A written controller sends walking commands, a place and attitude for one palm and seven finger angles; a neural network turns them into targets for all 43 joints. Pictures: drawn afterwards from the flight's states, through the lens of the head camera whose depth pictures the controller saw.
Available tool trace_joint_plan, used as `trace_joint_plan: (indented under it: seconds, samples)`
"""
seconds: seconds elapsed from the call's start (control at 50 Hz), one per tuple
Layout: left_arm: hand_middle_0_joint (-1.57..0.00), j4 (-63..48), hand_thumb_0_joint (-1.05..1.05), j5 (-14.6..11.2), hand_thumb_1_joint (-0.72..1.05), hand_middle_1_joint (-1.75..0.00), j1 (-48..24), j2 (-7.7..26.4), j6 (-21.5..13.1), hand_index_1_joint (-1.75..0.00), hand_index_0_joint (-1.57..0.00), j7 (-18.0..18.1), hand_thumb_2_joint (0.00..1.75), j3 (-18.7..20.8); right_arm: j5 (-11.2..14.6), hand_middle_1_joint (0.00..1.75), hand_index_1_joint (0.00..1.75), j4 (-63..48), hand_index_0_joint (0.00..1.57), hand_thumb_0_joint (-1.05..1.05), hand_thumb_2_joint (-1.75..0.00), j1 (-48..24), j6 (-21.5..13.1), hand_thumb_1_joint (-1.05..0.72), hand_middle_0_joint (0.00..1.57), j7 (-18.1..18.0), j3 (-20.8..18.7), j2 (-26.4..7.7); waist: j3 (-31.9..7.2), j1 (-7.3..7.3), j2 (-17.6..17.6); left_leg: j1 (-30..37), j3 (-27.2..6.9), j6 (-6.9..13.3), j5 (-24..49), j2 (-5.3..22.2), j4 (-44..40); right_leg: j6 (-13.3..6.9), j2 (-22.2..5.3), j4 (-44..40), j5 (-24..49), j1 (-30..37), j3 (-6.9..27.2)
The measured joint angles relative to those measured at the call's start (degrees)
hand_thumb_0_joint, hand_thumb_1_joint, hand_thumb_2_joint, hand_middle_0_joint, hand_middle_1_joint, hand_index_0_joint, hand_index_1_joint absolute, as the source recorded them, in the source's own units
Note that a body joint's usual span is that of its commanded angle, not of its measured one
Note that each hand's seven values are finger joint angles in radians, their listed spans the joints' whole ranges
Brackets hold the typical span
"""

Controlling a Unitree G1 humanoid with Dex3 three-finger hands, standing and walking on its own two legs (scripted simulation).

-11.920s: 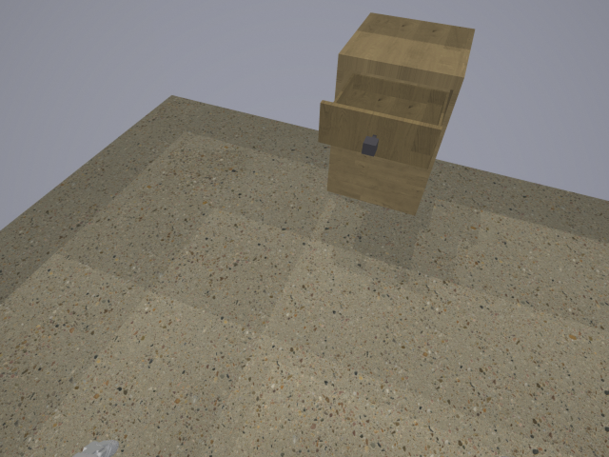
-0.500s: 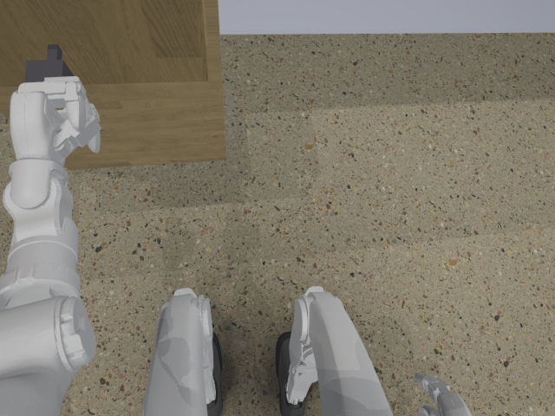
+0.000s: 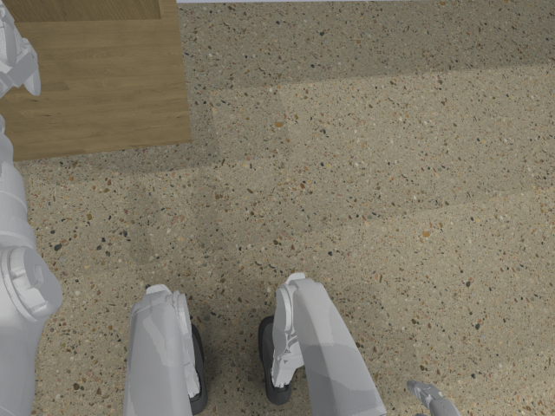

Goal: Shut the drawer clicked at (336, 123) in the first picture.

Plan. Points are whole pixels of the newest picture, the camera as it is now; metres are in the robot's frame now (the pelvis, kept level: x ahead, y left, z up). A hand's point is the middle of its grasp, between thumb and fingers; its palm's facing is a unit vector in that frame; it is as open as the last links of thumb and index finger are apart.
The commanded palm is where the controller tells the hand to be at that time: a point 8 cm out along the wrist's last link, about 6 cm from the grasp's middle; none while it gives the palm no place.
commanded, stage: push the drawer shut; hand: left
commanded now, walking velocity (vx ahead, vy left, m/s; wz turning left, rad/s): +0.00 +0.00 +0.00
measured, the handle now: out of the picture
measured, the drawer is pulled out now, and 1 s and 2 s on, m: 0.01 0.00 0.00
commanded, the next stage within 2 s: pull the fist back off the drawer in 0.36 s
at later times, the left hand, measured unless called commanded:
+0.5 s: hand (26, 46) +0.56 +0.26 +0.02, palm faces +0.13 -0.99 -0.04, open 3.6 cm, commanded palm +0.59 +0.27 +0.02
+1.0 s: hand (21, 49) +0.55 +0.26 +0.02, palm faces +0.13 -0.99 -0.03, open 3.3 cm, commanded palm +0.53 +0.27 +0.02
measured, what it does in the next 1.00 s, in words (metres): stands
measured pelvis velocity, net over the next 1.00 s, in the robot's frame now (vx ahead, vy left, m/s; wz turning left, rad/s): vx -0.02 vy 0.01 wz -0.04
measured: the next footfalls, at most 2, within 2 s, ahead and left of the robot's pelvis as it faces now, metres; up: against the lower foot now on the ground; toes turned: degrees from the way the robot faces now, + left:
none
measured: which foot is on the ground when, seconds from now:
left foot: down 0.00-1.00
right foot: down 0.00-1.00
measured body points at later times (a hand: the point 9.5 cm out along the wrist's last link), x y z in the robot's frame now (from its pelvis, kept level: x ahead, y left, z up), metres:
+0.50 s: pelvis -0.02 +0.00 -0.02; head +0.21 +0.07 +0.36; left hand +0.55 +0.31 +0.02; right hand +0.02 -0.26 -0.11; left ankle +0.07 +0.11 -0.49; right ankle +0.07 -0.10 -0.49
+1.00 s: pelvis -0.02 +0.01 -0.01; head +0.22 +0.07 +0.37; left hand +0.54 +0.32 +0.02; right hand +0.00 -0.25 -0.10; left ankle +0.07 +0.11 -0.49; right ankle +0.06 -0.10 -0.49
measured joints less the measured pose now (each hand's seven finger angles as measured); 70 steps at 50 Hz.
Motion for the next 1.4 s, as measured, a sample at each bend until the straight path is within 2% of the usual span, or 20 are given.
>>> trace_joint_plan:
  seconds: [0.12,0.28,0.56,0.68,0.88,1.08,1.22,1.3,1.34,1.4]
  samples:
    - [-1.45,0.31,0.02,1.01,0.89,-1.6,-2.17,1.92,1.55,-1.6,-1.48,-0.17,0.9,0.84,-0.12,0.3,0.3,-0.41,0.21,0.01,-0.9,0.56,0.55,-0.9,0.21,0.21,0.55,0.25,0.41,-0.99,0.24,-1.08,-0.17,0.24,-0.05,0.13,0.55,0.23,0.15,0.18,0.19,-0.89,-0.12]
    - [-1.48,1.96,0.02,2.33,0.9,-1.6,-4.57,2.75,1.47,-1.6,-1.51,-0.56,0.9,0.77,-0.2,0.3,0.3,0.02,0.21,0.01,-0.9,1.47,0.76,-0.9,0.21,0.28,1.6,0.71,0.76,-1.25,-0.21,-1.91,-0.39,0.43,0.42,0.0,1.04,0.32,0.02,0.58,0.59,-1.53,-0.33]
    - [-1.5,8.56,0.02,5.19,0.89,-1.6,-11.59,8.45,2.56,-1.6,-1.53,0.73,0.9,-1.48,-0.22,0.3,0.3,-0.41,0.21,0.01,-0.9,1.07,-1.24,-0.9,0.21,-0.83,3.67,0.2,1.5,-4.4,-1.02,-5.56,-1.7,0.41,3.04,-0.44,3.11,-0.12,-0.48,2.44,2.87,-4.48,-1.66]
    - [-1.5,7.6,0.02,5.12,0.89,-1.6,-12.07,9.37,3.99,-1.6,-1.54,0.74,0.9,-1.19,-0.02,0.3,0.3,-0.66,0.21,0.01,-0.9,1.78,-1.49,-0.9,0.21,-0.82,3.74,-0.11,2.19,-4.64,-0.9,-6.23,-1.67,0.61,3.78,-0.48,3.1,0.14,-0.16,2.19,4.01,-5.28,-1.45]
    - [-1.47,2.4,0.02,2.86,0.89,-1.6,-7.75,7.47,5.35,-1.6,-1.52,-0.15,0.9,0.26,0.5,0.3,0.3,-0.6,0.21,0.01,-0.9,3.65,-0.94,-0.9,0.21,-0.35,3.25,0.19,2.39,-3.47,-0.29,-4.62,-0.82,1.11,3.16,-0.06,1.73,0.86,0.66,0.52,4.08,-4.19,-0.38]
    - [-1.42,-7.39,0.0,-1.32,0.83,-1.6,2.96,1.36,5.86,-1.6,-1.45,1.12,0.84,1.34,0.78,0.3,0.3,-0.95,0.21,0.01,-0.9,3.18,0.12,-0.9,0.21,0.96,1.0,0.83,0.85,-0.82,0.52,-0.53,0.62,1.36,0.66,0.11,-0.67,1.58,1.14,-1.81,2.06,-0.75,1.2]
    - [-1.41,-12.57,0.01,-3.19,0.86,-1.6,9.04,-4.44,4.23,-1.6,-1.41,3.18,0.87,-1.54,0.71,0.3,0.3,0.39,0.21,0.01,-0.9,1.12,-0.73,-0.9,0.21,1.69,-0.85,0.68,-0.22,2.36,-0.02,3.13,1.22,1.08,-0.28,-1.14,-3.4,1.68,0.21,-3.77,0.36,2.84,1.8]
    - [-1.4,-11.85,0.01,-3.27,0.88,-1.6,8.74,-6.17,2.48,-1.6,-1.41,3.36,0.88,-3.66,0.39,0.3,0.3,1.13,0.21,0.01,-0.9,-0.69,-1.02,-0.9,0.21,1.73,-1.71,0.24,-0.95,3.28,-0.38,4.28,0.72,0.76,-0.71,-1.83,-4.0,1.44,-0.27,-4.29,-0.55,4.35,1.31]
    - [-1.4,-14.64,0.01,-3.54,0.88,-1.6,10.32,-7.04,2.97,-1.6,-1.4,3.24,0.89,-4.07,0.63,0.3,0.3,0.54,0.21,0.01,-0.9,-1.61,-0.55,-0.9,0.21,1.82,-2.37,0.06,-0.91,3.44,-0.14,5.19,0.42,0.59,-0.93,-1.96,-4.43,1.35,-0.29,-4.87,-0.82,5.44,1.05]
    - [-1.4,-23.64,0.02,-5.1,0.89,-1.6,16.44,-9.11,4.75,-1.6,-1.4,3.18,0.89,-5.15,1.87,0.3,0.3,-0.95,0.21,0.01,-0.9,-2.79,0.25,-0.91,0.21,1.96,-3.5,0.29,0.02,4.07,0.24,8.75,0.58,0.45,-0.8,-1.92,-6.99,1.71,-0.08,-7.56,-0.46,8.88,1.32]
